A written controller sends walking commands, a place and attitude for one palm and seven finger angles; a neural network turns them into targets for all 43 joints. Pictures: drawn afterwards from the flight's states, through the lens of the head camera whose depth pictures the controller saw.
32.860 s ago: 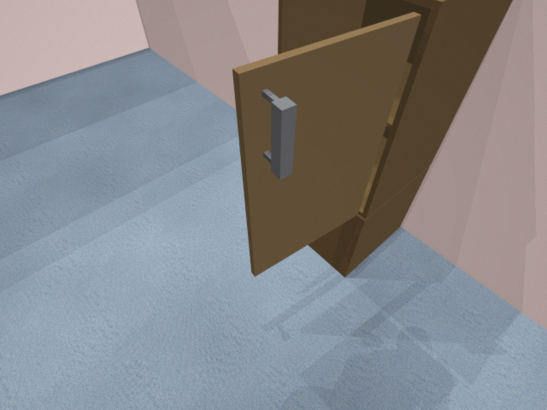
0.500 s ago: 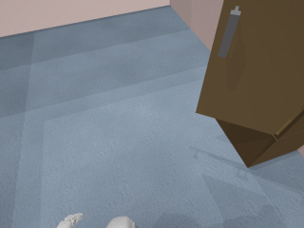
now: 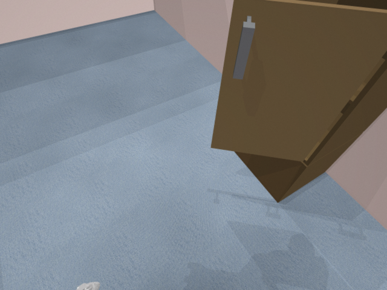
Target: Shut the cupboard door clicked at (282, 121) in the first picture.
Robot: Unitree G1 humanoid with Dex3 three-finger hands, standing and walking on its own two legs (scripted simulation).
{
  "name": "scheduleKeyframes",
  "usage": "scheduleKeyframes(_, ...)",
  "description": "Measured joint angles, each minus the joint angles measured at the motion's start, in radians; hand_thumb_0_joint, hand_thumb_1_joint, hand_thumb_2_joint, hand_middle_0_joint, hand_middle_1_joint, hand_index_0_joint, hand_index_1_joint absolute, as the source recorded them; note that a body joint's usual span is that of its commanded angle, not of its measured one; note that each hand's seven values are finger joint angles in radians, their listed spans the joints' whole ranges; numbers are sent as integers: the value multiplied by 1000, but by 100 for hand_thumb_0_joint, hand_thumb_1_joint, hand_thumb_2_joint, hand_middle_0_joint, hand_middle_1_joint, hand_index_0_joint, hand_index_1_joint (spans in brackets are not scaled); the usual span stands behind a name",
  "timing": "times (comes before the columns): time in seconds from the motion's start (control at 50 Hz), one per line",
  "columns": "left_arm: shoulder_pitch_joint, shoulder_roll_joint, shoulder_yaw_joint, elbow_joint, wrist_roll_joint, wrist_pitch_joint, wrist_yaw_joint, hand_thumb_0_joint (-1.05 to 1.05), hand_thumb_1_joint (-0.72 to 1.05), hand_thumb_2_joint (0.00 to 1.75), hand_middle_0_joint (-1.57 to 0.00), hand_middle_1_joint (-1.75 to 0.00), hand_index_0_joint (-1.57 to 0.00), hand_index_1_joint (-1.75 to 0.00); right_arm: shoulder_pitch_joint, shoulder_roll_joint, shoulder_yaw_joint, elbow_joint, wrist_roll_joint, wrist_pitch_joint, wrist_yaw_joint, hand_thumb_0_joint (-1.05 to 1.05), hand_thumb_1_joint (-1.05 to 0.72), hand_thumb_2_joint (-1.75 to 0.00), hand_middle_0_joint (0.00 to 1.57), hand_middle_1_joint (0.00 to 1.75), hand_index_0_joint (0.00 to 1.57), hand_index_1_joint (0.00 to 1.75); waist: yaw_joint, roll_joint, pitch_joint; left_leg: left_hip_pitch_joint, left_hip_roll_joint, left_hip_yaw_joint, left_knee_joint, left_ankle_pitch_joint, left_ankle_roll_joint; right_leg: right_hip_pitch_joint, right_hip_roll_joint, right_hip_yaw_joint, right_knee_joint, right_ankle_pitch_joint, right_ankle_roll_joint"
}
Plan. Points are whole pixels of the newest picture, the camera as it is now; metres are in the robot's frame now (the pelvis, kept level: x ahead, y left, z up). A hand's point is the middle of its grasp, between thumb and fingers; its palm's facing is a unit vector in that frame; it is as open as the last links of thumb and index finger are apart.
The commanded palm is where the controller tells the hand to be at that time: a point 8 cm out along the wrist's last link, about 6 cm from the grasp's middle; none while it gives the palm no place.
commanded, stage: turn to face it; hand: left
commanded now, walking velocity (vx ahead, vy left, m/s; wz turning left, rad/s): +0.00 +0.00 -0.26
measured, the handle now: (243, 48) +0.66 -0.09 +0.14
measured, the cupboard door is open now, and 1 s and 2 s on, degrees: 50 50 50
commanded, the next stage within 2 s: take the last steps up to it in 0.06 s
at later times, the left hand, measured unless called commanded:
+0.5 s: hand out of the picture +0.13 +0.17 -0.18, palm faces -0.15 -0.98 -0.13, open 7.4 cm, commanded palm none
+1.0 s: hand (189, 234) +0.27 +0.02 -0.17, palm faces -0.21 -0.95 -0.21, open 7.2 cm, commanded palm none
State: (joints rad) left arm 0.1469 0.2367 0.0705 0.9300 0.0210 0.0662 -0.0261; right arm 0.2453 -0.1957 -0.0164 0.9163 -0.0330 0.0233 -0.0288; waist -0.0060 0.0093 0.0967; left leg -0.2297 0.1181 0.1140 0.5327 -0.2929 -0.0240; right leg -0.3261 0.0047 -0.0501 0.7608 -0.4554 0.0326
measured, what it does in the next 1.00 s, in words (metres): walks ahead: right foot, then left foot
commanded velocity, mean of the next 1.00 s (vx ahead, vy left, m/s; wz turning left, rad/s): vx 0.13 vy -0.08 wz -0.14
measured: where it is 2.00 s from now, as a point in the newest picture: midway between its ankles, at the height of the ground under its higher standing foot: outside the picture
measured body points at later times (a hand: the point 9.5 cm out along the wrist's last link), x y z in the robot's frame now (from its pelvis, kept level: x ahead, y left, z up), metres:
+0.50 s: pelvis +0.06 -0.01 +0.00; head +0.08 +0.02 +0.45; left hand +0.14 +0.22 -0.16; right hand +0.01 -0.25 -0.13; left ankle +0.05 +0.10 -0.74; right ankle +0.01 -0.13 -0.67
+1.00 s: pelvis +0.17 -0.14 +0.00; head +0.20 -0.15 +0.45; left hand +0.28 +0.07 -0.15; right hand +0.13 -0.38 -0.15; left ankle +0.18 -0.03 -0.69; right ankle +0.15 -0.22 -0.74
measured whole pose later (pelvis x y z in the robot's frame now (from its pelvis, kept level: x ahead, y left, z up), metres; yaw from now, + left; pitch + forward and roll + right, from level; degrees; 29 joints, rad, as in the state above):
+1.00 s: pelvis +0.17 -0.14 +0.00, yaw -12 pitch +1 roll -1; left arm 0.17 0.17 0.05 1.06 0.03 -0.03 0.02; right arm 0.25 -0.18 -0.05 1.03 -0.02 0.00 -0.02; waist -0.04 0.01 0.06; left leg -0.44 0.08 0.09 0.94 -0.42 -0.03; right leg -0.21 0.03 -0.12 0.40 -0.21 -0.07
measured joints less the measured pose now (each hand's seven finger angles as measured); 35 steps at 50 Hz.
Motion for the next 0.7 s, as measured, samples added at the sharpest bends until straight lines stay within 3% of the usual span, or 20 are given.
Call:
scheduleKeyframes(0.06,9,-3,-6,-6,3,-23,1,0,91,90,-19,-30,-20,-30,19,-6,-12,17,11,9,6,1,-90,-90,20,30,21,30,-3,4,-15,-18,8,23,72,-46,-20,89,-9,1,-217,170,-24)
scheduleKeyframes(0.12,13,-33,-16,17,7,-44,13,0,91,90,-20,-30,-20,-30,3,-29,-30,49,19,35,5,1,-90,-90,20,30,20,30,-12,42,-14,-96,-15,-42,287,-210,-25,87,9,5,-198,142,-55)
scheduleKeyframes(0.16,25,-46,-18,28,8,-46,22,0,91,90,-20,-30,-20,-30,-9,-34,-36,63,21,43,3,1,-91,-90,20,30,20,30,-11,37,-18,-151,-47,-63,426,-220,-26,100,9,23,-228,153,-59)
scheduleKeyframes(0.2,38,-53,-20,41,10,-42,27,0,91,90,-20,-30,-20,-30,-14,-34,-37,66,20,38,6,1,-91,-90,20,30,20,30,-12,25,-25,-181,-63,-63,470,-193,-29,117,6,39,-267,174,-58)
scheduleKeyframes(0.28,60,-53,-18,65,13,-36,23,0,90,90,-20,-30,-21,-30,-4,-19,-34,59,14,21,12,1,-91,-90,19,30,20,30,-13,-6,-43,-157,-68,-44,327,-156,-32,141,6,55,-309,187,-56)
scheduleKeyframes(0.34,80,-46,-12,76,7,-33,15,0,90,90,-20,-30,-21,-30,16,-9,-26,56,8,-4,11,1,-91,-90,19,30,20,30,-9,-24,-57,-73,-68,-29,103,-71,-26,138,17,64,-274,157,-49)
scheduleKeyframes(0.36,91,-47,-10,77,4,-30,11,0,90,90,-20,-30,-21,-30,28,-11,-23,51,5,-17,10,1,-91,-90,20,30,20,30,-10,-17,-67,-50,-62,-40,34,-48,-9,117,29,64,-229,119,-51)
scheduleKeyframes(0.42,98,-29,0,89,11,-9,0,0,90,90,-20,-30,-20,-30,49,10,-14,56,-10,-39,1,1,-91,-90,20,30,20,30,-18,-49,-67,-43,-55,-13,60,-27,37,8,30,65,47,-18,-54)
scheduleKeyframes(0.5,77,-14,9,90,19,-5,-21,0,91,90,-20,-30,-20,-30,109,26,-4,73,-9,-52,-8,1,-91,-90,20,30,20,30,-23,-59,-62,41,-38,11,-46,0,23,-119,-5,37,266,81,-31)
scheduleKeyframes(0.58,43,-9,7,73,15,-11,-26,0,91,90,-19,-30,-20,-30,156,33,-4,103,-5,-57,-9,1,-91,-90,20,30,20,30,-25,-49,-49,112,-14,31,-140,25,6,-180,-46,27,226,162,-12)
scheduleKeyframes(0.7,-24,-10,1,66,12,-15,-29,0,91,90,-19,-30,-20,-30,198,32,-19,139,-8,-46,0,1,-90,-90,20,30,20,30,-58,-28,-25,161,29,58,-147,-14,-44,-158,-68,-1,-14,192,-17)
